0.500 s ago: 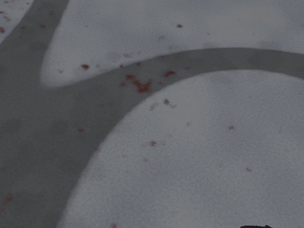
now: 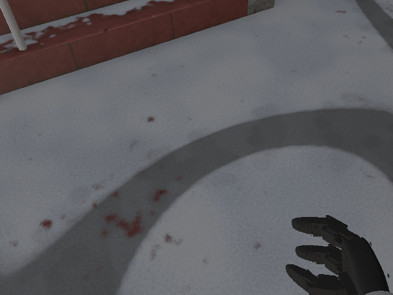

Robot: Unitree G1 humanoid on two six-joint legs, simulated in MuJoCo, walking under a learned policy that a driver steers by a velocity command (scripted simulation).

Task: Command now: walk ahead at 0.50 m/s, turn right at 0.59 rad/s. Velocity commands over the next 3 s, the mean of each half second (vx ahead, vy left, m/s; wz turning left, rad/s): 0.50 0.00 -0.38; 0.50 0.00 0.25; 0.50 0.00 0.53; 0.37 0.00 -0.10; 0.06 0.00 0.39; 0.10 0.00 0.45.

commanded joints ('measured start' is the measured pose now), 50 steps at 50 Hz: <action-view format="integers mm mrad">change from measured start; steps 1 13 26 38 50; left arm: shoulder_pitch -47 -120 -464 -115 -169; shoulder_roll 139 154 72 157 209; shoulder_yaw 41 50 19 69 97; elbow -57 -159 -230 -141 -24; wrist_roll -6 0 3 15 24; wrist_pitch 1 -11 -30 -40 -59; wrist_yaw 22 14 -13 7 32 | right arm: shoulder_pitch -22 296 456 367 127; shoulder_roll -50 -164 -225 -208 -114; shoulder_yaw -23 -131 -113 -111 -107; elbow -13 112 302 235 145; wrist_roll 24 40 58 70 59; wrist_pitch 2 18 32 42 87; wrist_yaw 0 -7 -3 -10 30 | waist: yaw -9 -77 -118 49 4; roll -106 51 64 -99 -55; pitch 23 3 104 -74 120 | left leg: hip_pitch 304 840 704 2 111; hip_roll -77 284 155 47 83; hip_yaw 120 -513 -90 -46 -2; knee -463 -1015 -1074 47 -426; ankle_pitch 96 -341 210 -237 209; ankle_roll -54 212 158 -31 -50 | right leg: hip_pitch -178 -625 -420 352 100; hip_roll -79 -132 -180 -456 -364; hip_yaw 113 7 -153 231 -245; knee -155 991 229 -152 -317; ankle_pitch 221 -30 284 105 311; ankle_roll -104 90 114 -136 -52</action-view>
